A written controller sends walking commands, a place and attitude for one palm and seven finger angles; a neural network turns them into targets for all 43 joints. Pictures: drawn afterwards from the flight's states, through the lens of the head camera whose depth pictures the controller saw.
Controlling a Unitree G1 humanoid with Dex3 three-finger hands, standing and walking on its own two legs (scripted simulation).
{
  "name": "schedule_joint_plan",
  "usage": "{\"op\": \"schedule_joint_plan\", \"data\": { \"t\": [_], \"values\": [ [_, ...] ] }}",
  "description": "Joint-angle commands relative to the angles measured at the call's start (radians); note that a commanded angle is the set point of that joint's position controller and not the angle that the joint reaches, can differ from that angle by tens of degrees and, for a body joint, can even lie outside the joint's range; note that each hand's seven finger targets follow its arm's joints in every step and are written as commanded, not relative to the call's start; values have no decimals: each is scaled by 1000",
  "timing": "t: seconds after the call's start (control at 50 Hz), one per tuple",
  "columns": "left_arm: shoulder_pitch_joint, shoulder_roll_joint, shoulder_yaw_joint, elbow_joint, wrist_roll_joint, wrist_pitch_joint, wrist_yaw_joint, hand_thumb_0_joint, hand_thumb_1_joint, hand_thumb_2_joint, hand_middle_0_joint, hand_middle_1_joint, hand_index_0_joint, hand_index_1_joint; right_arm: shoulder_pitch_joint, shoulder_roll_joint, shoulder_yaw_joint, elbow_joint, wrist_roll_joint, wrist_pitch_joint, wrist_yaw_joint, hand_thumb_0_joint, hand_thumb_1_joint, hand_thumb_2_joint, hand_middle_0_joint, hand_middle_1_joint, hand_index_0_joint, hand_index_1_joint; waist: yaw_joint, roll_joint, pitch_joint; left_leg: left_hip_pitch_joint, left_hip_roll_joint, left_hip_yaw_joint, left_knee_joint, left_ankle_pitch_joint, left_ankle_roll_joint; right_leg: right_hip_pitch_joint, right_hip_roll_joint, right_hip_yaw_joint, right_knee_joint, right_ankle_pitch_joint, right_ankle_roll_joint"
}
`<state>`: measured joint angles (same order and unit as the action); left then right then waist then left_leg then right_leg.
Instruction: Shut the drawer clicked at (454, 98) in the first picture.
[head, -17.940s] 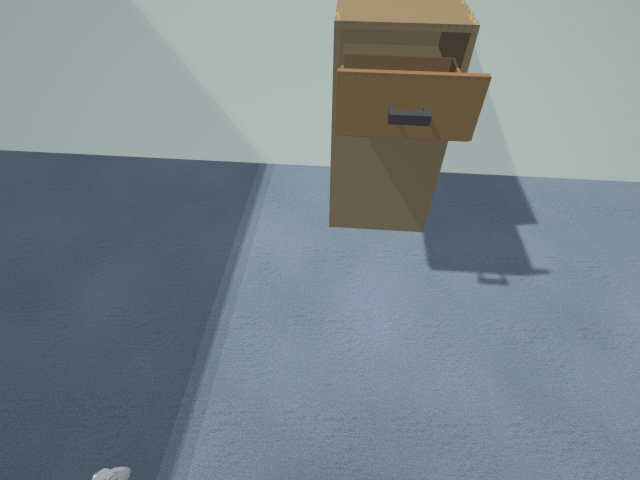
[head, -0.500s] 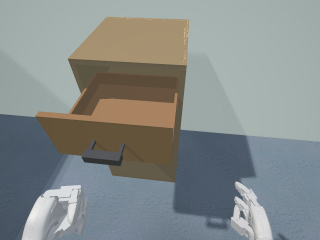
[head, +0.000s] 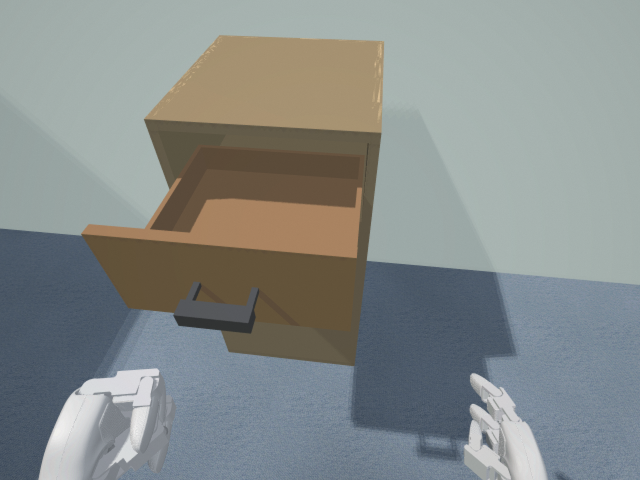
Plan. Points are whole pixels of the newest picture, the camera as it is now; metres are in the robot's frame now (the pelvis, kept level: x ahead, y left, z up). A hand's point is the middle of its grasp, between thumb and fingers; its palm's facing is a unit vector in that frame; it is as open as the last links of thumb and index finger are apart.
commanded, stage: bring the fist close to the handle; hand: left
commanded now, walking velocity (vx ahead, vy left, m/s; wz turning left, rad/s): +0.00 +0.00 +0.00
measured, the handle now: (220, 303) +0.35 +0.18 +0.01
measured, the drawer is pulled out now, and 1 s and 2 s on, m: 0.27 0.27 0.27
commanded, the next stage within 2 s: push the drawer shut in 1.50 s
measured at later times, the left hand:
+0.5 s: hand (198, 421) +0.17 +0.14 +0.07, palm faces +0.01 -1.00 -0.08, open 3.3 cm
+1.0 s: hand (209, 395) +0.22 +0.16 +0.02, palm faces -0.02 -1.00 -0.04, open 3.3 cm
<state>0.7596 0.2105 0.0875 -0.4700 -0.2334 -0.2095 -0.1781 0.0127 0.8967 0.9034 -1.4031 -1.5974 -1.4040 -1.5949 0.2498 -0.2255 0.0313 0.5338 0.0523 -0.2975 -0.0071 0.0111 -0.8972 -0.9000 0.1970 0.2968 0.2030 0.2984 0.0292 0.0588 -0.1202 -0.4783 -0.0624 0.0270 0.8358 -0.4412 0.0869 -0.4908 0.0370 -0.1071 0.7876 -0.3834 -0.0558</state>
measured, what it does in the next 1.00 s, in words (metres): stands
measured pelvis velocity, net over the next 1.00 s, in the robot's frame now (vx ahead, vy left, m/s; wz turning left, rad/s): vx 0.00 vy -0.02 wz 0.00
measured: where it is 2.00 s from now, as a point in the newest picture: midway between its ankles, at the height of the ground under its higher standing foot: outside the picture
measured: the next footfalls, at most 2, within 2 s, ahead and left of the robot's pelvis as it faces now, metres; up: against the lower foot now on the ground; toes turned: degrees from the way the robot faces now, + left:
none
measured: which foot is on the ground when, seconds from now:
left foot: down 0.00-1.00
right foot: down 0.00-1.00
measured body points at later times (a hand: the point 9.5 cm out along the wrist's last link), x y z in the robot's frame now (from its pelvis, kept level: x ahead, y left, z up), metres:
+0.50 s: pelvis +0.00 -0.03 -0.01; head +0.02 -0.04 +0.44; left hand +0.16 +0.20 +0.08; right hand +0.18 -0.26 -0.08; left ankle -0.01 +0.06 -0.70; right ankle +0.01 -0.09 -0.70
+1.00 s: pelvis +0.00 -0.02 -0.03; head +0.06 -0.02 +0.42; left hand +0.21 +0.21 +0.02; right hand +0.18 -0.26 -0.10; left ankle -0.01 +0.06 -0.70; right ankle +0.01 -0.09 -0.70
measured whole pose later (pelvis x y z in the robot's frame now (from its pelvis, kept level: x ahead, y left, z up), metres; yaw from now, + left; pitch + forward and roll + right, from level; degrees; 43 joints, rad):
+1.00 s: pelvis +0.00 -0.02 -0.03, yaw +0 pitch +14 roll -1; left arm 0.40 0.22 0.16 0.02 -0.28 -0.40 -0.27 0.01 0.90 0.90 -1.40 -1.60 -1.40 -1.60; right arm 0.22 -0.26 0.01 0.56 0.03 -0.25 -0.02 0.01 -0.90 -0.90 0.20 0.30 0.20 0.30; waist -0.02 0.04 -0.13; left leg -0.75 -0.04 0.01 1.01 -0.50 0.06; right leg -0.76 0.05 -0.13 0.95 -0.44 -0.09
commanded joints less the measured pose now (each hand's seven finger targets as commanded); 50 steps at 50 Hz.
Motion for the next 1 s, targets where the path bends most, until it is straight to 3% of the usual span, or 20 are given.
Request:
{"op": "schedule_joint_plan", "data": {
  "t": [0.0, 0.06, 0.08, 0.18, 0.2, 0.26, 0.32, 0.44, 0.54, 0.6, 0.66, 0.68, 0.72, 0.8, 0.86, 0.92, 0.98],
  "values": [
    [25, 69, 35, -193, -26, -63, -25, 0, 900, 900, -1400, -1600, -1400, -1600, -128, -115, -50, -174, 12, -67, -15, 0, -900, -900, 200, 300, 200, 300, -2, -35, -17, 12, 77, -122, -163, 229, -92, 28, -17, 39, -108, 113, 19],
    [-8, 71, 7, -230, -12, -64, -29, 0, 900, 900, -1400, -1600, -1400, -1600, -122, -119, -48, -178, 10, -76, -14, 0, -900, -900, 200, 300, 200, 300, -11, -8, -25, 25, 77, -129, -162, 232, -88, 22, -21, 43, -105, 112, 20],
    [9, 81, 25, -225, -12, -63, -24, 0, 900, 900, -1400, -1600, -1400, -1600, -120, -113, -50, -176, 10, -78, -14, 0, -900, -900, 200, 300, 200, 300, -5, -16, -35, 19, 76, -124, -158, 223, -84, 27, -21, 47, -109, 104, 20],
    [-62, 57, 16, -130, -8, -81, 0, 0, 900, 900, -1400, -1600, -1400, -1600, -113, -121, -48, -165, 1, -59, -18, 0, -900, -900, 200, 300, 200, 300, -24, -40, 30, -36, 69, -126, -148, 136, -74, -25, -20, 48, -110, 31, 23],
    [-76, 63, 31, -109, -13, -87, 3, 0, 900, 900, -1400, -1600, -1400, -1600, -112, -121, -50, -162, 0, -56, -20, 0, -900, -900, 200, 300, 200, 300, -26, -70, 29, -50, 66, -121, -142, 121, -69, -23, -21, 55, -117, 15, 24],
    [-59, 103, 91, -87, -14, -106, 6, 0, 900, 900, -1400, -1600, -1400, -1600, -107, -119, -56, -162, -2, -41, -23, 0, -900, -900, 200, 300, 200, 300, -8, -59, -52, -63, 54, -94, -116, 154, -61, 29, -31, 87, -121, 41, 22],
    [-105, 84, 58, -78, -22, -131, -12, 0, 900, 900, -1400, -1600, -1400, -1600, -105, -119, -51, -163, -2, -43, -20, 0, -900, -900, 200, 300, 200, 300, -22, -9, -64, -70, 49, -85, -91, 176, -57, 26, -37, 99, -110, 76, 23],
    [-183, 122, 107, 45, -42, -170, -39, 0, 900, 900, -1400, -1600, -1400, -1600, -102, -129, -52, -133, -5, -37, -29, 0, -900, -900, 200, 300, 200, 300, -43, -83, -37, -162, 45, -80, -37, 138, -48, 24, -56, 171, -145, 13, 37],
    [-200, 153, 162, 118, -52, -183, -56, 0, 900, 900, -1400, -1600, -1400, -1600, -101, -130, -57, -125, -4, -25, -31, 0, -900, -900, 200, 300, 200, 300, -32, -67, -91, -197, 41, -69, -7, 157, -51, 67, -80, 216, -141, 74, 54],
    [-237, 134, 151, 136, -64, -199, -66, 0, 900, 900, -1400, -1600, -1400, -1600, -93, -127, -55, -124, -5, -25, -29, 0, -900, -900, 200, 300, 200, 300, -38, -45, -112, -201, 41, -67, -1, 174, -52, 75, -85, 217, -122, 127, 58],
    [-255, 154, 183, 191, -68, -220, -75, 0, 900, 900, -1400, -1600, -1400, -1600, -88, -130, -60, -109, -8, -18, -30, 0, -900, -900, 200, 300, 200, 300, -43, -83, -129, -238, 42, -67, 22, 171, -53, 85, -94, 241, -115, 161, 73],
    [-261, 145, 177, 212, -71, -226, -81, 0, 900, 900, -1400, -1600, -1400, -1600, -86, -131, -61, -107, -7, -17, -29, 0, -900, -900, 200, 300, 200, 300, -46, -95, -126, -244, 42, -67, 24, 168, -54, 79, -94, 238, -111, 159, 74],
    [-283, 124, 148, 219, -75, -240, -96, 0, 900, 900, -1400, -1600, -1400, -1600, -87, -135, -62, -112, -6, -21, -27, 0, -900, -900, 200, 300, 200, 300, -49, -62, -134, -234, 42, -65, 27, 180, -52, 59, -89, 223, -92, 173, 70],
    [-318, 143, 156, 252, -71, -252, -108, 0, 900, 900, -1400, -1600, -1400, -1600, -78, -143, -64, -109, -9, -17, -26, 0, -900, -900, 200, 300, 200, 300, -51, -40, -162, -239, 46, -67, 41, 197, -51, 33, -79, 201, -56, 180, 60],
    [-364, 137, 148, 285, -68, -258, -103, 0, 900, 900, -1400, -1600, -1400, -1600, -74, -146, -64, -108, -13, -9, -28, 0, -900, -900, 200, 300, 200, 300, -60, -75, -170, -256, 49, -67, 58, 195, -47, 1, -67, 184, -27, 159, 55],
    [-389, 137, 147, 286, -69, -271, -98, 0, 900, 900, -1400, -1600, -1400, -1600, -73, -148, -64, -116, -16, -8, -25, 0, -900, -900, 200, 300, 200, 300, -47, -28, -198, -259, 50, -70, 68, 210, -50, -22, -58, 164, 14, 162, 41],
    [-373, 112, 120, 283, -58, -278, -85, 0, 900, 900, -1400, -1600, -1400, -1600, -67, -146, -68, -126, -20, 2, -18, 0, -900, -900, 200, 300, 200, 300, -43, -34, -244, -245, 53, -74, 76, 255, -51, -37, -46, 131, 62, 218, 35]
  ]
}}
